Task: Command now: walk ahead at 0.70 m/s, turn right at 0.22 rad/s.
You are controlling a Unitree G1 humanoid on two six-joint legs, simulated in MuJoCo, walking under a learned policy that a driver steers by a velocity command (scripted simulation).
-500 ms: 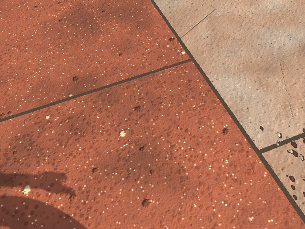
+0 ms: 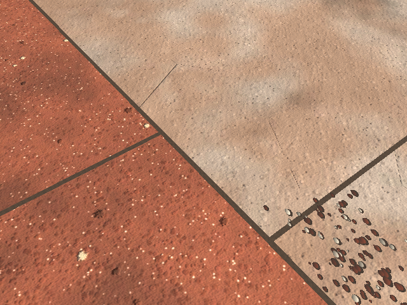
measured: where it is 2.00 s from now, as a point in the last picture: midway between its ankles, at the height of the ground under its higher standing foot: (122, 149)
